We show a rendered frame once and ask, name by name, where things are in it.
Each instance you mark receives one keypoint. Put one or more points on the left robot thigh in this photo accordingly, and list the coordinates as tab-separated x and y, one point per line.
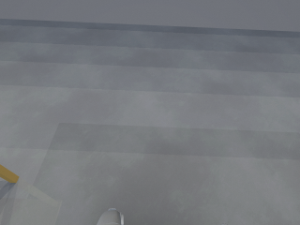
111	217

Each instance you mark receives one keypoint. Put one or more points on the table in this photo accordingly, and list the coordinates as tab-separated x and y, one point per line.
8	175

